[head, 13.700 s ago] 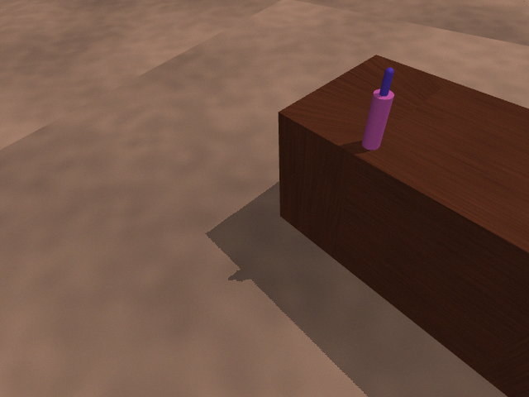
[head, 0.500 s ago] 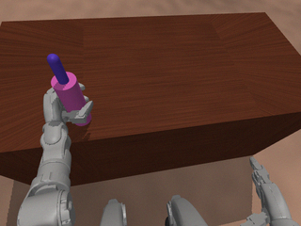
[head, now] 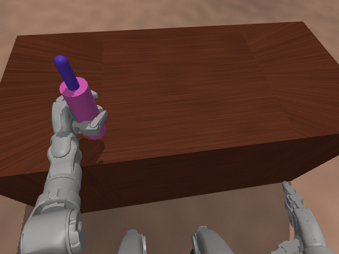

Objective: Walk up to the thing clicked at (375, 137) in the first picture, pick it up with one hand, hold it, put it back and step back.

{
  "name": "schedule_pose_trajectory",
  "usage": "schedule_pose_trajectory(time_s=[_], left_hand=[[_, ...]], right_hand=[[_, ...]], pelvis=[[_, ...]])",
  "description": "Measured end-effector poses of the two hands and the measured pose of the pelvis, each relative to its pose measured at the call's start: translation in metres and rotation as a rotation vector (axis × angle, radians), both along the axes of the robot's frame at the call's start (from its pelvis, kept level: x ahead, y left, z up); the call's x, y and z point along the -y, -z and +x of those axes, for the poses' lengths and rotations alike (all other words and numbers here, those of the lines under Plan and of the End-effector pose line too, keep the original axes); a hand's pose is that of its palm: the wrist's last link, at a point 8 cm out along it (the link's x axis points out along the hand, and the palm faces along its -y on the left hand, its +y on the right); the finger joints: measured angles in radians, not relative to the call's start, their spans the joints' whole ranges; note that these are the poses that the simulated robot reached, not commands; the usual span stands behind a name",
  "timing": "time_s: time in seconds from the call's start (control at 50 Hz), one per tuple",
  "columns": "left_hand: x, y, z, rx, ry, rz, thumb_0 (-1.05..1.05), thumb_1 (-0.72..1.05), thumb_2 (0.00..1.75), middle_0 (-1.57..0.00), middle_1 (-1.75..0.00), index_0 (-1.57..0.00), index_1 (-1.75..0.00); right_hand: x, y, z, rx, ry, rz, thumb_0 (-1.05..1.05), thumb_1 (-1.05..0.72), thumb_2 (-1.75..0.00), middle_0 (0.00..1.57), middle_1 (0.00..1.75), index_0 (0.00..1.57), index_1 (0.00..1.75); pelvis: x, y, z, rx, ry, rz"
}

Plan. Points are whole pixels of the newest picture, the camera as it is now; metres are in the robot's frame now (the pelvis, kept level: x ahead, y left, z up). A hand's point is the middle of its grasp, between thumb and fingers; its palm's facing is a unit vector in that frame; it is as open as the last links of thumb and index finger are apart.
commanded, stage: settle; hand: left
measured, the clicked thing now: (81, 102) +0.46 +0.19 +0.08
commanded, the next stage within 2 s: lift in 0.08 s
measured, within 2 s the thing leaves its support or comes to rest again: neither
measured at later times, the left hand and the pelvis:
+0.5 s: hand (87, 105) +0.45 +0.18 +0.07, palm faces +0.09 -1.00 -0.01, open 7.7 cm; pelvis +0.01 +0.00 +0.02, yaw +0 degrees
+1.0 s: hand (74, 108) +0.39 +0.17 +0.15, palm faces +0.13 -0.99 -0.03, open 7.7 cm; pelvis +0.02 +0.00 +0.04, yaw +0 degrees
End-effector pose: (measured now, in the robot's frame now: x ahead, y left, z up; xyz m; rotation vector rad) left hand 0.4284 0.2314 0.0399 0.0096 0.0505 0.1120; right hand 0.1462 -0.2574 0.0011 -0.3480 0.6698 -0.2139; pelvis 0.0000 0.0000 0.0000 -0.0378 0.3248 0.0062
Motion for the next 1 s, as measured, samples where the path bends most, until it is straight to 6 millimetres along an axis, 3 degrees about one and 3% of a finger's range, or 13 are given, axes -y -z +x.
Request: schedule_pose_trajectory(time_s=[0.26, 0.44, 0.78, 1.0], left_hand=[[-0.002, -0.016, 0.007, 0.004, 0.000, -0.001, -0.01, -0.17, 1.20, -0.81, -1.17, -0.85, -1.19], [-0.001, -0.029, 0.003, 0.009, 0.018, 0.003, -0.01, -0.17, 1.20, -0.81, -1.17, -0.85, -1.19], [0.002, -0.082, -0.040, 0.049, 0.002, 0.025, -0.01, -0.17, 1.20, -0.82, -1.17, -0.85, -1.18], [0.007, -0.108, -0.067, 0.046, -0.017, 0.027, -0.01, -0.17, 1.20, -0.82, -1.17, -0.86, -1.18]], right_hand=[[0.000, -0.001, 0.005, -0.009, 0.019, 0.016, -0.01, 0.53, -0.05, 0.05, 0.05, 0.06, 0.06], [0.002, -0.012, 0.011, 0.013, 0.029, 0.016, -0.01, 0.53, -0.05, 0.05, 0.05, 0.06, 0.06], [0.000, -0.018, 0.018, 0.058, 0.075, 0.077, -0.01, 0.55, -0.05, 0.05, 0.05, 0.06, 0.06], [0.002, -0.010, 0.013, 0.050, 0.099, 0.114, -0.01, 0.56, -0.04, 0.05, 0.05, 0.05, 0.06]], pelvis=[[-0.001, -0.007, 0.007, 0.011, 0.002, 0.003], [-0.003, -0.015, 0.013, 0.031, 0.005, 0.005], [-0.005, -0.033, 0.020, 0.121, 0.005, 0.016], [-0.002, -0.044, 0.016, 0.185, 0.002, 0.027]])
